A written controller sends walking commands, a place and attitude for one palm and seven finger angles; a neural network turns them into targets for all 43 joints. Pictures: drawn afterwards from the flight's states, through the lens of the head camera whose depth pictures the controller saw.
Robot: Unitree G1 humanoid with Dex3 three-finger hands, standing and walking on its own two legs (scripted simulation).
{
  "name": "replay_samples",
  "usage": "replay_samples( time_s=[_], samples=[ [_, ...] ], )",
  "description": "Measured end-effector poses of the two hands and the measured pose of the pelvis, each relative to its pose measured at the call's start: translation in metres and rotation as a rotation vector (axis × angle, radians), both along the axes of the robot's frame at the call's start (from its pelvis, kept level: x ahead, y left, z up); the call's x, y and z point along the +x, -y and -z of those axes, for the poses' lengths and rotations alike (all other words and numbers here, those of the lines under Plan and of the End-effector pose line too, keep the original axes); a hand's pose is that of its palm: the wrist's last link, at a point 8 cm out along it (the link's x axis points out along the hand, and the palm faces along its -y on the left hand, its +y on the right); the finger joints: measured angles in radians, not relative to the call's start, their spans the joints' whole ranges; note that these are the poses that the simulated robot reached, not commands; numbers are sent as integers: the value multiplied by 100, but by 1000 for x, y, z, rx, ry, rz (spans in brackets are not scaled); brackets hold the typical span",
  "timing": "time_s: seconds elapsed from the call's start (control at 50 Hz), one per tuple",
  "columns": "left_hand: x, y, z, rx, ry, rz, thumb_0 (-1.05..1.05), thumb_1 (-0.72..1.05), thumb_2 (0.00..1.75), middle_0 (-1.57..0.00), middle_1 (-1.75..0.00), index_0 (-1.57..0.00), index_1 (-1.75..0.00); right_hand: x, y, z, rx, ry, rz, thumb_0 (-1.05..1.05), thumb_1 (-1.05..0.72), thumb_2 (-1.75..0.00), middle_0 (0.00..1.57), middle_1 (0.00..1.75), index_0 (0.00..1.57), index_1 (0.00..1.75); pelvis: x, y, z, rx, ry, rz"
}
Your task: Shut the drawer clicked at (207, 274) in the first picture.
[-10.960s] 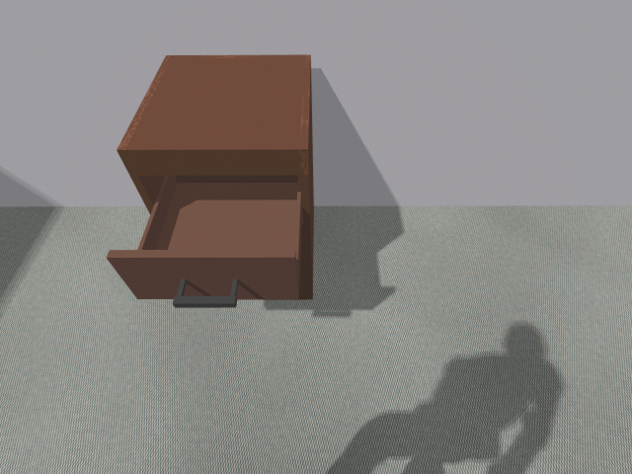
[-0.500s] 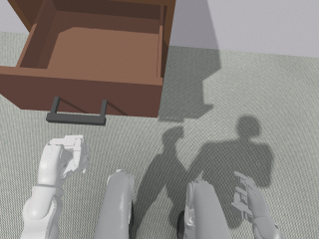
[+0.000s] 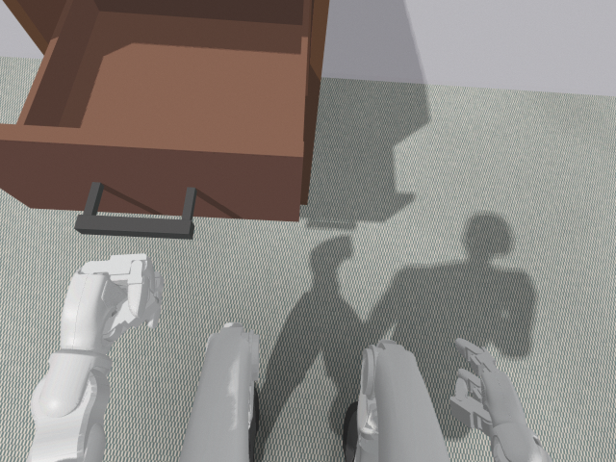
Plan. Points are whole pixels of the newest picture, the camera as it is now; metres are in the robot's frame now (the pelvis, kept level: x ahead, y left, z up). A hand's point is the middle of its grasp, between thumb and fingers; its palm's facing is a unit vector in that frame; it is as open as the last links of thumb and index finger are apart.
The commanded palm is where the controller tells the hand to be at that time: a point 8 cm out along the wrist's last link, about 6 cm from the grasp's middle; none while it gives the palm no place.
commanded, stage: push the drawer shut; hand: left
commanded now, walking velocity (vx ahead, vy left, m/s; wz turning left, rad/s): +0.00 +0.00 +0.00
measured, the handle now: (139, 211) +0.40 +0.24 +0.00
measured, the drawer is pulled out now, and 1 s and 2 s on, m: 0.24 0.19 0.06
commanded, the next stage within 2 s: none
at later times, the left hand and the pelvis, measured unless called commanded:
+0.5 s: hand (162, 273) +0.32 +0.20 +0.00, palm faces -0.01 -1.00 -0.06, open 3.1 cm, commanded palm +0.33 +0.24 +0.01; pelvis -0.01 +0.01 +0.00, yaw +0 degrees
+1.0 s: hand (166, 232) +0.37 +0.21 +0.00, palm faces -0.01 -1.00 -0.07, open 2.9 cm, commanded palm +0.39 +0.24 +0.01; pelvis -0.02 +0.01 +0.00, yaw +0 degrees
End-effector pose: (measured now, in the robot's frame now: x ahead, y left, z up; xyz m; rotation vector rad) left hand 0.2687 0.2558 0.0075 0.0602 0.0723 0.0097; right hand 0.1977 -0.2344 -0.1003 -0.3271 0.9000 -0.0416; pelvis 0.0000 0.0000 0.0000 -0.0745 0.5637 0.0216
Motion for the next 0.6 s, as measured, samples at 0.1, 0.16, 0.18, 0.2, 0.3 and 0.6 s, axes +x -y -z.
replay_samples(
  time_s=[0.1,0.16,0.18,0.2,0.3,0.6],
  samples=[
    [1,2,0,-7,28,27,2,90,90,-139,-160,-140,-160,3,2,-1,-16,21,-3,1,-90,-90,21,30,21,30,-2,-1,3,-5,4,-2],
    [3,5,-1,-10,36,40,2,90,90,-139,-160,-140,-160,4,2,-2,-19,30,-5,1,-90,-90,21,30,21,30,-3,-2,4,-6,7,-3],
    [4,6,0,-10,36,41,2,90,90,-139,-160,-140,-160,4,1,-2,-21,31,-7,1,-90,-90,21,30,21,30,-4,-3,4,-6,7,-3],
    [6,6,1,-10,36,41,2,90,90,-140,-160,-140,-160,4,1,-2,-22,32,-9,1,-90,-90,21,30,21,30,-4,-3,5,-6,7,-3],
    [23,2,4,-3,47,24,2,90,90,-140,-160,-140,-160,-1,-1,-1,-30,24,-11,1,-90,-90,21,30,21,30,-7,-4,7,-9,4,-4],
    [37,-1,3,10,42,15,-4,84,95,-139,-160,-140,-160,-29,-1,5,-43,-65,-4,1,-90,-90,21,30,21,30,-11,-6,2,-6,4,-9]
  ],
)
